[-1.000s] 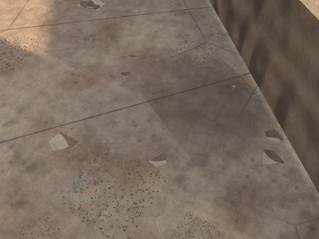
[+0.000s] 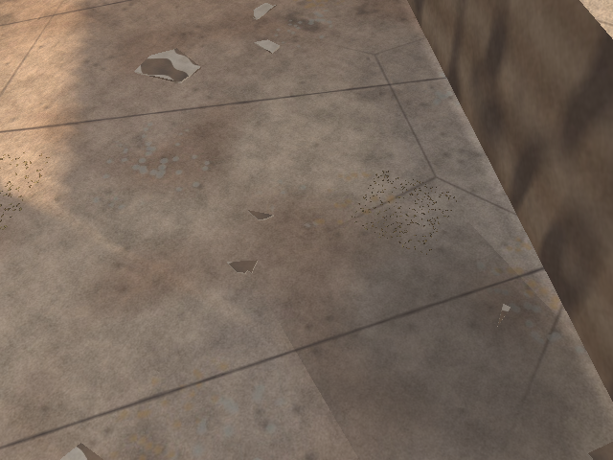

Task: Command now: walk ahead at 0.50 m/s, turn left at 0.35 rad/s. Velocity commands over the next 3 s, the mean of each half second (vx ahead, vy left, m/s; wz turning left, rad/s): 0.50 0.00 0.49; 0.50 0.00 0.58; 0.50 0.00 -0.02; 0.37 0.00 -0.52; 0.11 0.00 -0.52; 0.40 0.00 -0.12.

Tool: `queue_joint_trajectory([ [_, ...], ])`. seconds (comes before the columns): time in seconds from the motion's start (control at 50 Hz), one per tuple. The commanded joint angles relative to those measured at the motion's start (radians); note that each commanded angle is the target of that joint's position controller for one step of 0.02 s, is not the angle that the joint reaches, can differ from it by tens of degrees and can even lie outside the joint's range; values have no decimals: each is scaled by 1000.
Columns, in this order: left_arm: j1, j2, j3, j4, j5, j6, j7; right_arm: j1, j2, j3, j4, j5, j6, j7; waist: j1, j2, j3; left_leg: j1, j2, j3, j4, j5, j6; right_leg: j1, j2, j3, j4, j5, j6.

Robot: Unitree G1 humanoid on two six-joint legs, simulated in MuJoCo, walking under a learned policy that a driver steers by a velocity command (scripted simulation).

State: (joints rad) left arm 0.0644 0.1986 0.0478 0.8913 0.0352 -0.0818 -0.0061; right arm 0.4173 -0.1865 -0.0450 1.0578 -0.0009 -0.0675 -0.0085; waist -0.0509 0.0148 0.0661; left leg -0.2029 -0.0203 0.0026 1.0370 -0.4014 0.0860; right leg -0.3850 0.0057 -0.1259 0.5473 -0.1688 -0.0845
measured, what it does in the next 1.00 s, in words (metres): walks ahead, turning left: left foot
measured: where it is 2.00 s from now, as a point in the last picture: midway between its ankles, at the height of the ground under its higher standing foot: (159, 289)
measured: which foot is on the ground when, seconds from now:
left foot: up 0.00-0.44, down 0.46-1.00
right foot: down 0.00-0.48, up 0.50-1.00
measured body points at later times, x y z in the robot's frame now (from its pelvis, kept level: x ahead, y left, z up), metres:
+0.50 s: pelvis +0.26 +0.05 -0.01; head +0.29 +0.07 +0.44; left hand +0.15 +0.28 -0.16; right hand +0.49 -0.13 -0.12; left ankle +0.33 +0.12 -0.73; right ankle +0.10 -0.08 -0.68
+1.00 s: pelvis +0.53 +0.13 +0.00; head +0.56 +0.15 +0.44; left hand +0.61 +0.44 -0.09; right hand +0.63 -0.14 -0.13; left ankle +0.33 +0.12 -0.73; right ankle +0.70 +0.11 -0.72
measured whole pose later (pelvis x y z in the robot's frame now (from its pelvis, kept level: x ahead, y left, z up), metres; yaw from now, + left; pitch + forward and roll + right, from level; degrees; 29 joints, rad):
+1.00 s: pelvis +0.53 +0.13 +0.00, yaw +34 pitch +2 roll +1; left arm -0.01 0.25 0.02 0.71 0.03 -0.05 -0.02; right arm 0.47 -0.28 -0.08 0.91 -0.01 -0.05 -0.01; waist -0.11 -0.02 0.04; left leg 0.06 -0.13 -0.22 0.39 -0.44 0.11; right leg -0.51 0.00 0.01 0.53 -0.10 -0.01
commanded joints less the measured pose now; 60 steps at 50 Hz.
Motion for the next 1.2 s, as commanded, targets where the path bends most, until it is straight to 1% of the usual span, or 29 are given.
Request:
queue_joint_trajectory([
  [0.02, 151, 84, 24, 13, -11, -6, 7, -25, -79, -27, -72, -11, 0, 6, 68, -56, -50, -367, 99, -55, 176, 90, 16, 298, -328, 375, -362, -85, -99],
  [0.04, 154, 63, 17, 26, -15, -12, 13, -20, -70, -29, -76, -26, 15, 14, 42, -81, -28, -333, 115, -53, 145, 108, 7, 237, -293, 295, -380, -30, -71],
  [0.06, 172, 59, 15, 35, -16, -21, 17, -8, -54, -29, -74, -31, 29, 22, 30, -87, -31, -314, 116, -47, 139, 123, 1, 218, -282, 247, -387, 14, -62],
  [0.14, 244, 90, 23, 57, -20, -45, 20, -111, -43, -31, -124, -32, 58, 39, 21, -75, -10, -420, 136, -24, 90, 237, -18, 238, -269, 114, -417, 133, -60],
  [0.24, 301, 90, 18, 73, -18, -46, 24, -298, -38, -18, -201, -27, 56, 57, 49, -74, 32, -458, 125, 34, -175, 396, -32, 279, -235, -21, -417, 249, -48],
  [0.34, 385, 126, 26, 98, -14, -31, 36, -433, -48, -9, -265, -35, 53, 69, 86, -78, 46, -429, 90, 121, -362, 360, 11, 431, -279, -95, -367, 416, -44],
  [0.4, 377, 159, 35, 97, -10, -12, 44, -394, -73, -20, -267, -39, 54, 65, 52, -110, 5, -324, 15, 170, -399, 219, 66, 506, -291, -144, -213, 793, -31],
  [0.44, 365, 192, 45, 87, -9, 9, 43, -241, -108, -40, -228, -39, 48, 55, -9, -120, -86, -155, -58, 184, -442, 131, 113, 508, -293, -156, 51, 926, -27],
  [0.46, 349, 197, 46, 74, -13, 17, 36, -96, -142, -59, -183, -47, 38, 44, -78, -76, -165, 52, -73, 149, -537, 169, 145, 406, -277, -172, 284, 788, -1],
  [0.48, 350, 143, 32, 27, -28, 16, 29, 11, -251, -93, -168, -60, 35, 28, -110, 55, -269, 335, 150, -167, -581, 34, 228, 103, -218, -173, 619, 366, 43],
  [0.5, 312, 104, 31, -53, -29, 3, 10, -42, -334, -109, -193, -36, 45, 26, -43, 213, -313, 496, 369, -717, -736, 98, 361, -265, 17, -28, 924, -382, 97],
  [0.52, 182, 153, 36, -82, -20, -9, 5, -37, -313, -102, -190, -20, 57, 20, -70, 37, -234, 449, 350, -631, -774, 162, 332, -374, -42, 134, 922, -297, 86],
  [0.54, 167, 131, 28, -91, -32, -22, 1, -86, -265, -89, -184, -14, 55, 12, -33, 7, -129, 331, 331, -500, -779, 241, 298, -379, -86, 141, 850, -201, 77],
  [0.56, 196, 127, 28, -71, -29, -26, 4, -134, -214, -76, -189, -12, 48, 9, 18, -50, -67, 214, 276, -404, -792, 363, 248, -316, -121, 144, 743, -156, 75],
  [0.6, 235, 121, 28, -63, 9, 8, 4, -186, -169, -58, -201, 0, 29, 2, 75, -32, -65, 100, 191, -286, -804, 501, 208, -202, -142, 153, 645, -136, 99],
  [0.62, 236, 117, 28, -68, 15, 25, 0, -173, -170, -55, -201, 4, 17, 4, 81, -25, -74, 84, 173, -271, -806, 548, 209, -185, -139, 148, 621, -137, 111],
  [0.66, 202, 107, 24, -88, 15, 46, -7, -134, -201, -60, -195, 6, 3, 7, 81, -14, -68, 58, 147, -246, -819, 576, 205, -202, -134, 131, 556, -100, 132],
  [0.72, 69, 115, 21, -140, 11, 55, -9, -61, -215, -62, -191, 3, 2, 10, 37, 15, -32, 76, 132, -264, -840, 544, 182, -288, -130, 121, 430, 7, 150],
  [0.9, -193, 127, -2, -257, -5, 35, -26, 75, -236, -63, -191, -13, 13, -4, -55, 55, -9, 261, 146, -342, -749, 670, 147, -319, -45, 129, 101, 128, 115],
  [0.94, -150, 148, 0, -260, -9, 26, -24, 45, -252, -66, -203, -16, 13, -12, -20, 70, -13, 247, 156, -364, -709, 719, 116, -206, -27, 142, 25, 99, 90],
  [0.98, 32, 193, 17, -208, -12, 14, -7, -23, -278, -72, -225, -17, 6, -8, 67, 70, -85, 171, 122, -349, -559, 909, 68, 80, 29, 124, -26, 22, 55],
  [1.0, 177, 220, 29, -173, -8, 2, 6, -45, -278, -71, -229, -9, -1, 3, 145, 23, -164, 109, 63, -306, -367, 887, 45, 281, 4, 137, -91, 56, 30],
  [1.02, 331, 290, 44, -167, 15, -5, 25, -31, -200, -50, -260, 1, -9, 13, 191, -74, -314, -25, -1, -250, -91, 593, 27, 518, -216, 356, -116, -157, -14],
  [1.04, 305, 372, 59, -175, 28, 6, 27, 103, -112, -35, -286, 31, -3, 9, 96, -336, -414, -327, -160, -147, 175, -174, -6, 715, -476, 835, -235, -199, -129],
  [1.06, 240, 285, 49, -177, 5, 19, 19, 92, -204, -41, -249, -11, 8, -1, 74, -194, -318, -405, -68, -154, 253, -100, 7, 589, -436, 906, -278, -335, -142],
  [1.08, 179, 195, 27, -178, -6, 19, 14, 30, -206, -43, -239, -21, 11, 8, 65, -86, -166, -388, -30, -145, 224, 10, 2, 431, -377, 730, -299, -315, -126],
  [1.1, 156, 152, 14, -163, -4, 15, 7, -13, -183, -35, -243, -25, 10, 16, 60, -43, -100, -365, -6, -137, 171, 61, -4, 336, -314, 592, -312, -191, -111],
  [1.14, 177, 147, 7, -125, -8, 4, 5, -37, -163, -29, -255, -39, 21, 32, 39, -114, -67, -319, 16, -122, 102, 71, -21, 252, -235, 441, -331, 19, -98],
  [1.2, 226, 162, 11, -86, -28, -18, -13, -67, -150, -19, -269, -54, 31, 43, 19, -120, -84, -327, 41, -56, 20, 78, -49, 255, -211, 380, -335, 231, -137],
])
Next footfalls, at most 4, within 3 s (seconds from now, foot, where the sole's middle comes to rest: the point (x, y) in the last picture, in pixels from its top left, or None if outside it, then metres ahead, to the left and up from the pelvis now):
0.46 left None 0.37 0.13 -0.76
1.02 right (255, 341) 0.74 0.13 -0.76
1.48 left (132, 333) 0.78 0.43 -0.76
1.94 right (182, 231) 1.08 0.33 -0.76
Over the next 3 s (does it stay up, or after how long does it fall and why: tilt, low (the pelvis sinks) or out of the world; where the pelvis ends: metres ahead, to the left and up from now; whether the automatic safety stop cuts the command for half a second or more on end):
stays up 1.17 0.36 0.00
